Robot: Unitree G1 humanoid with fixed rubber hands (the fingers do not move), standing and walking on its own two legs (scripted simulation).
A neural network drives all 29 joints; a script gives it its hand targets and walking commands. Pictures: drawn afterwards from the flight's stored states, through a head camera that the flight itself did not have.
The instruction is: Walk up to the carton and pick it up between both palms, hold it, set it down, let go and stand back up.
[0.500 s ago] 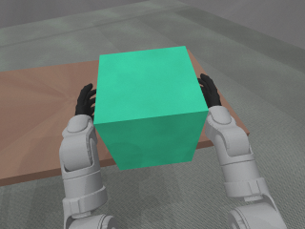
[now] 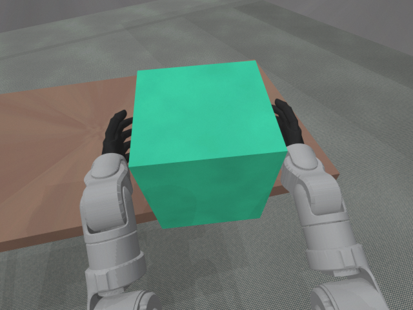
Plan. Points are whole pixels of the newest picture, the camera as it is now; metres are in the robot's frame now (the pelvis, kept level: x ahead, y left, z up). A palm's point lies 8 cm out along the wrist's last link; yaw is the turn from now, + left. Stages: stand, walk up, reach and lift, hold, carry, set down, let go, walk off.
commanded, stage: hold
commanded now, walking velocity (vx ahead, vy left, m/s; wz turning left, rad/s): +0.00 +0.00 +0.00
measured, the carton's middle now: (204, 151) +0.38 -0.01 +0.12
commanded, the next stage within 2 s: none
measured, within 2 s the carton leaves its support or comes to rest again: neither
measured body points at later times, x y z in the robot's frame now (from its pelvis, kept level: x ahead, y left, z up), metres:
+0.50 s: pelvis +0.00 +0.00 +0.00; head +0.00 -0.01 +0.45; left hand +0.36 +0.15 +0.18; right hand +0.37 -0.15 +0.17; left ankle +0.03 +0.12 -0.76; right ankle -0.02 -0.12 -0.76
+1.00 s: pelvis +0.00 +0.00 +0.00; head -0.01 -0.01 +0.45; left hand +0.35 +0.15 +0.17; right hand +0.36 -0.16 +0.16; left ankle +0.03 +0.12 -0.76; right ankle -0.02 -0.12 -0.76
